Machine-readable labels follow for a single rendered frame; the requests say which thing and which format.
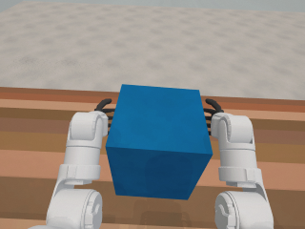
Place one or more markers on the robot right forearm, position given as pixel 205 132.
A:
pixel 238 165

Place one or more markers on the right robot upper arm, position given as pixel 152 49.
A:
pixel 242 210

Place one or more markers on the left robot upper arm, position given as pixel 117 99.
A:
pixel 74 209

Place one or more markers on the robot left forearm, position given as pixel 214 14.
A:
pixel 81 160

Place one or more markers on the right robot hand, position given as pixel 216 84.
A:
pixel 211 111

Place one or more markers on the left robot hand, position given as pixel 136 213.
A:
pixel 100 107

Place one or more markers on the carton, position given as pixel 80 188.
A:
pixel 158 145

